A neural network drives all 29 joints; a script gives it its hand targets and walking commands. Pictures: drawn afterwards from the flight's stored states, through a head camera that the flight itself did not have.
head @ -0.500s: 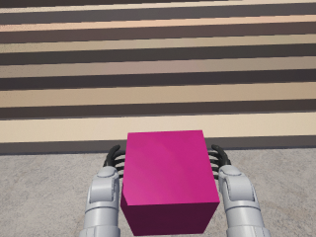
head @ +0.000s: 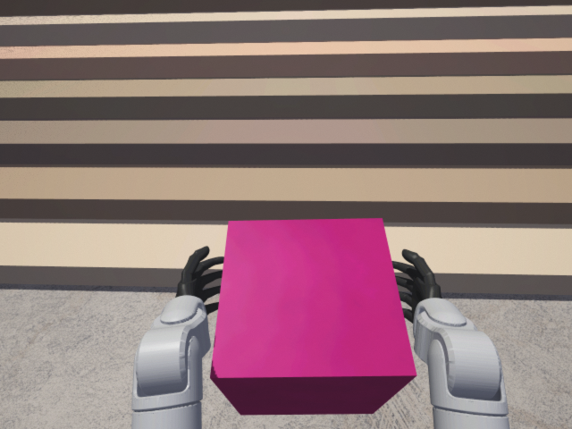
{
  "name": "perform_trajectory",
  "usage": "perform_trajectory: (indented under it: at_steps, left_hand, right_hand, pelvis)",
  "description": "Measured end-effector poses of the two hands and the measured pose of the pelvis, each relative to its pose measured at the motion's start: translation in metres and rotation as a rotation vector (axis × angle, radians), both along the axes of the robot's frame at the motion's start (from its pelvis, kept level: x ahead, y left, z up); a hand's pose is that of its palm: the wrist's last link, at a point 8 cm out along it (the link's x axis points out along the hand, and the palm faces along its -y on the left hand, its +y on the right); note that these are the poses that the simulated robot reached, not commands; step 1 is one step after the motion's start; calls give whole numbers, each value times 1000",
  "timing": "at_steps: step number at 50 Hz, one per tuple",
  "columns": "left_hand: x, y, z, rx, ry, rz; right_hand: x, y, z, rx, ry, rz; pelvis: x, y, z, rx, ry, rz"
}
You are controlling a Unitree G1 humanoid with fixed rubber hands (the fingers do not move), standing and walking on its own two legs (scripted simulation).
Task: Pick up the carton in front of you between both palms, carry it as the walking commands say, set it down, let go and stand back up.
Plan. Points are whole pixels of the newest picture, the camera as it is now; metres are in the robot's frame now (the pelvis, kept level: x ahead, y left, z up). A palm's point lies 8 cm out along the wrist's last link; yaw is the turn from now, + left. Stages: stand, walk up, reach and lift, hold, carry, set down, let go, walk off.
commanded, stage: carry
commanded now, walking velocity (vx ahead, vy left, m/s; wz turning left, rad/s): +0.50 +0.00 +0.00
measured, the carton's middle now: (305, 324) +0.30 +0.00 +0.03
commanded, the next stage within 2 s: none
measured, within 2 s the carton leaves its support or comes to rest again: neither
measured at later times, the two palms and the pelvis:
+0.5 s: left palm (222, 204) +0.52 +0.15 +0.08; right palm (385, 202) +0.51 -0.15 +0.08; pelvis +0.29 +0.00 -0.01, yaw +0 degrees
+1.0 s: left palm (238, 96) +0.91 +0.15 +0.13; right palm (355, 92) +0.92 -0.16 +0.14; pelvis +0.59 -0.01 +0.00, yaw +1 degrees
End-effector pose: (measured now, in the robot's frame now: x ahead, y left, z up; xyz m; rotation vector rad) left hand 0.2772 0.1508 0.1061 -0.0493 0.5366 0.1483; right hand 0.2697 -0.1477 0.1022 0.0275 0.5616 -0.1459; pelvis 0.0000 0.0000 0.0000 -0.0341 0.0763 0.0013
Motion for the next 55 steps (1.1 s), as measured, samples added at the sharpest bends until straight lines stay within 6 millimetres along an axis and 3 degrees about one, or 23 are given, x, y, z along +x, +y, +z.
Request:
perform_trajectory:
  at_steps: [9, 15, 19, 23, 28, 33, 36, 40, 44, 49, 55]
  left_hand:
    - [47, 26, -27, -66, 89, 72]
    - [116, 15, -22, -64, 147, -3]
    - [167, 9, -18, -40, 117, -5]
    - [217, 3, -23, -42, 77, 28]
    - [283, -6, -27, -60, 15, 71]
    - [339, -5, -6, -71, 25, 128]
    - [383, -5, 13, -73, -5, 141]
    - [451, -7, 36, -70, -39, 136]
    - [522, -8, 44, -67, -37, 120]
    - [615, 0, 32, -77, -9, 119]
    - [737, 16, 0, -78, 6, 97]
  right_hand:
    - [63, 24, -13, 13, 86, 15]
    - [101, 14, -20, 64, 143, -95]
    - [146, 5, -13, 62, 112, -131]
    - [205, -2, -14, 59, 73, -103]
    - [294, -9, -22, 78, 16, -24]
    - [368, -6, 1, 61, 27, 44]
    - [414, -9, 19, 49, -3, 39]
    - [478, -15, 38, 43, -39, -16]
    - [543, -17, 46, 31, -39, -55]
    - [631, -11, 37, 34, -13, -92]
    - [738, 3, 13, 29, -4, -137]
  pelvis:
    - [91, 14, -5, 59, 17, -22]
    - [155, 24, 7, 17, 30, -30]
    - [203, 19, 8, 3, 25, -16]
    - [260, 7, -4, 4, 5, -2]
    - [335, -14, -25, 2, -43, 20]
    - [386, -27, -6, 23, -39, 49]
    - [416, -30, 4, 37, -33, 49]
    - [460, -30, 10, 42, -22, 37]
    - [510, -25, 12, 39, -12, 22]
    - [580, -11, 2, 23, 1, 11]
    - [662, 9, -21, 39, 4, 0]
